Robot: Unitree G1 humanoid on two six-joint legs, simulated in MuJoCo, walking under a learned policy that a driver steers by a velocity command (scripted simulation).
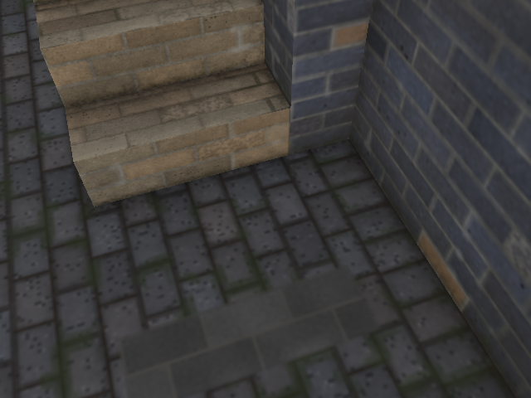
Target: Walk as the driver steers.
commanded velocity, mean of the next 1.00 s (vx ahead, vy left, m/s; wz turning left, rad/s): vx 0.50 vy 0.00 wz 0.13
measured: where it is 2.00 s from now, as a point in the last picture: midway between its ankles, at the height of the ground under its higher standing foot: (205, 243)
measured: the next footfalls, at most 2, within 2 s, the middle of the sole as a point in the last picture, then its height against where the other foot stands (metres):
right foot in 0.46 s outside the picture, level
left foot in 0.98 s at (232, 310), level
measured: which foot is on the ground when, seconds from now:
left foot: down 0.00-0.46, up 0.48-0.96, down 0.98-1.00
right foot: up 0.00-0.44, down 0.46-1.00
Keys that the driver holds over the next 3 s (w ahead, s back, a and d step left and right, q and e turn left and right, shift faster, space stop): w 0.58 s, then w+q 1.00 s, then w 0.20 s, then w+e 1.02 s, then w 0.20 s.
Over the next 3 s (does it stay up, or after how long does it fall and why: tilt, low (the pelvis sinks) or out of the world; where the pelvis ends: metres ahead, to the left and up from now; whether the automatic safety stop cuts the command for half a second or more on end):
stays up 1.29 0.41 0.30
